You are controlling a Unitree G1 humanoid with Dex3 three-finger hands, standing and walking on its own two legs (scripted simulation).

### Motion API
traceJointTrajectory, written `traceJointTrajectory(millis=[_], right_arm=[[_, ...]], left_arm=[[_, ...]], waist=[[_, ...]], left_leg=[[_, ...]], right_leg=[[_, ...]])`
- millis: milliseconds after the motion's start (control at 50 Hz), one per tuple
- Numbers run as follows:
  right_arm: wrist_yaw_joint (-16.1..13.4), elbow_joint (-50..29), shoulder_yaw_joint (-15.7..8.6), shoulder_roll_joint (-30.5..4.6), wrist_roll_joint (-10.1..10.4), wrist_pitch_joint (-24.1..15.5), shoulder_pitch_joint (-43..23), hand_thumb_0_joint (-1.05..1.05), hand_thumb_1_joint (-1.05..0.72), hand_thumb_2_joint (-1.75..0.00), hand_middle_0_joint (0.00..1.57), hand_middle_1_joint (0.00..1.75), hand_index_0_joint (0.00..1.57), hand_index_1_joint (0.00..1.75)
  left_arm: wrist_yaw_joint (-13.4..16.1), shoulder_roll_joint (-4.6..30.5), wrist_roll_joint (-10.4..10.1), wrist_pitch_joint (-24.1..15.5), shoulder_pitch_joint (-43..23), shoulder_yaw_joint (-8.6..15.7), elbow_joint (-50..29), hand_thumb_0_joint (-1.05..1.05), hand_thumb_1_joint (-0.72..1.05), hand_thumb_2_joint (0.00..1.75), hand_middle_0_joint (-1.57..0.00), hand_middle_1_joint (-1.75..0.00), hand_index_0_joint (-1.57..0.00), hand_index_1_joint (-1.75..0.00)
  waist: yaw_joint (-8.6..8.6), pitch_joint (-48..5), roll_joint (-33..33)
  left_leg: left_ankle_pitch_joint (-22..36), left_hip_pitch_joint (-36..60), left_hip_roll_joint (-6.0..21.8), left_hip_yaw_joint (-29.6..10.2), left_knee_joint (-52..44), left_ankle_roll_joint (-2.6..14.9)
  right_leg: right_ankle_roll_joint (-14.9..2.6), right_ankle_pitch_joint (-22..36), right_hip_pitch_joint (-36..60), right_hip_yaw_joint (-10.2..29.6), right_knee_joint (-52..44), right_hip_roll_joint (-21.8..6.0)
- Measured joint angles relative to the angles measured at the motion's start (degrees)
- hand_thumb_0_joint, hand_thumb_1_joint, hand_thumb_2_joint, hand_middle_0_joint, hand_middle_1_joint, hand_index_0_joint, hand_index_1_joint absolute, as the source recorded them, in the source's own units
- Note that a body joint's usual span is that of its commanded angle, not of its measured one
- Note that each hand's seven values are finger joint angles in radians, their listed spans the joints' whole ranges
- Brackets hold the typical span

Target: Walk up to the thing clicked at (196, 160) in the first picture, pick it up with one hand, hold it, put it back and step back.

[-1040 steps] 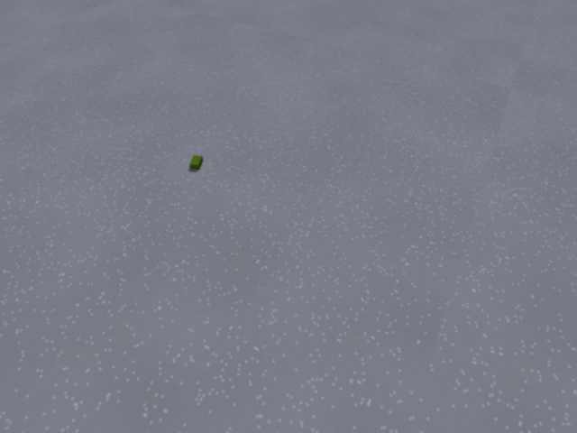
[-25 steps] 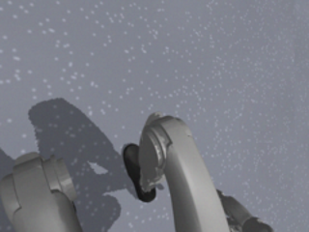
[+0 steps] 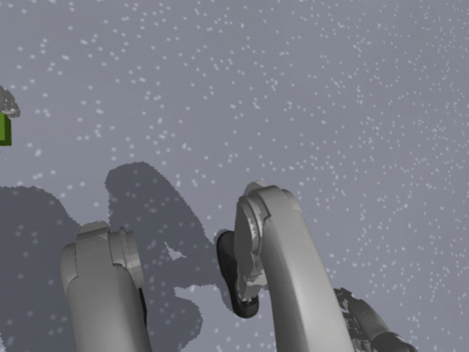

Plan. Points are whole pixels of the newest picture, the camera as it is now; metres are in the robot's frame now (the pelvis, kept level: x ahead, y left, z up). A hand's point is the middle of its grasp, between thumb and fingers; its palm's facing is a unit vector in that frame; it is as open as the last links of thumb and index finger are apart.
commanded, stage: lift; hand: left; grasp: from above
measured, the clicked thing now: out of the picture +0.49 +0.32 -0.20
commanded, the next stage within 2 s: hold in 1.82 s
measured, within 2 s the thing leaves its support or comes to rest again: neither
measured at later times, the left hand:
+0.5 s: hand out of the picture +0.45 +0.31 -0.10, palm faces -0.52 -0.04 -0.85, open 7.3 cm
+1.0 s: hand out of the picture +0.38 +0.29 +0.09, palm faces -0.46 -0.05 -0.89, open 7.3 cm
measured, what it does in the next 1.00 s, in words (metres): rises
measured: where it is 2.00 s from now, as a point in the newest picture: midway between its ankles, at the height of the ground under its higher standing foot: (190, 313)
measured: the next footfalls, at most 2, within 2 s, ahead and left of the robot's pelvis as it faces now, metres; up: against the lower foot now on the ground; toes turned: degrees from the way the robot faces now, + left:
none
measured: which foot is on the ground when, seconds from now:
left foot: down 0.00-1.00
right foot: down 0.00-1.00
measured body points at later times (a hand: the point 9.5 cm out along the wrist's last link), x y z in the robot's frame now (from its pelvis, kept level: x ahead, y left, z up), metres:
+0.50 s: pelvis +0.00 +0.00 +0.04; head +0.23 +0.08 +0.42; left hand +0.47 +0.31 -0.05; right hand +0.06 -0.28 -0.06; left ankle +0.07 +0.12 -0.30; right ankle +0.12 -0.13 -0.30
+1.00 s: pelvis +0.01 +0.00 +0.18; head +0.17 +0.04 +0.59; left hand +0.40 +0.30 +0.14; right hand +0.16 -0.25 +0.05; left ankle +0.07 +0.12 -0.30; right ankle +0.12 -0.13 -0.30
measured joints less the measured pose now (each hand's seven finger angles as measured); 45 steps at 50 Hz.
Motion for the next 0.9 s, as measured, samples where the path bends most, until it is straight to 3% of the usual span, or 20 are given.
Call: traceJointTrajectory(millis=[200, 300, 420, 520, 700, 900], right_arm=[[-1.66, 1.17, -0.62, 0.37, 0.56, 1.31, 2.79, 0.00, -0.92, -0.90, 0.20, 0.30, 0.20, 0.30], [-1.98, 1.77, -1.99, 0.72, 1.48, 2.18, 3.86, 0.00, -0.92, -0.90, 0.20, 0.30, 0.20, 0.30], [-2.53, 1.66, -4.22, 0.85, 2.75, 3.81, 4.43, 0.00, -0.92, -0.91, 0.20, 0.30, 0.20, 0.30], [-3.10, 1.78, -5.88, 0.80, 3.61, 4.80, 3.85, 0.00, -0.92, -0.91, 0.20, 0.30, 0.20, 0.30], [-4.44, 1.55, -7.99, 1.33, 5.30, 4.83, 1.06, 0.00, -0.92, -0.91, 0.20, 0.30, 0.20, 0.30], [-6.31, 1.53, -8.97, 3.04, 7.23, 5.04, -1.21, 0.00, -0.92, -0.90, 0.20, 0.30, 0.20, 0.30]], left_arm=[[-1.84, -0.48, -1.02, -0.31, 0.08, 0.42, -1.85, -0.01, 0.41, 0.04, -1.01, -0.10, -1.04, -0.09], [-4.33, -1.91, -3.07, 1.03, 1.85, 0.79, -4.72, -0.01, 0.41, 0.08, -0.98, -0.13, -1.02, -0.12], [-8.92, -3.75, -5.51, 0.64, 6.44, 1.28, -11.57, -0.01, 0.40, 0.11, -0.96, -0.16, -1.00, -0.15], [-11.10, -5.02, -7.49, -0.99, 9.86, 1.12, -15.80, -0.01, 0.40, 0.13, -0.95, -0.18, -0.98, -0.16], [-12.22, -7.64, -10.41, -1.47, 15.73, -0.71, -22.74, -0.01, 0.40, 0.15, -0.93, -0.20, -0.97, -0.18], [-12.07, -11.80, -13.06, 1.93, 23.40, -2.43, -30.44, -0.01, 0.42, 0.12, -0.93, -0.20, -0.97, -0.18]], waist=[[0.24, -0.63, 0.82], [0.82, -1.44, 1.54], [2.41, -2.89, 2.67], [4.15, -4.59, 2.91], [7.25, -7.55, 2.87], [9.33, -9.29, 3.18]], left_leg=[[0.91, 0.17, 0.07, 0.77, -1.57, 0.05], [1.08, 0.93, 0.03, 1.32, -3.10, 0.21], [1.22, 2.96, -0.03, 2.15, -6.06, 0.40], [1.13, 5.83, 0.07, 3.05, -8.87, 0.52], [1.06, 12.73, 0.59, 4.26, -15.19, 0.57], [1.36, 25.87, 1.38, 5.23, -25.75, 0.26]], right_leg=[[-0.26, 0.69, -0.10, 0.61, -1.09, -0.07], [-0.17, 0.64, 0.57, 1.02, -2.28, -0.26], [-0.35, 0.43, 2.42, 1.60, -4.68, -0.60], [-0.27, 0.19, 4.81, 2.32, -6.84, -0.76], [0.05, 0.28, 10.81, 3.25, -12.34, -0.68], [0.08, 0.77, 22.85, 3.83, -21.96, -0.38]])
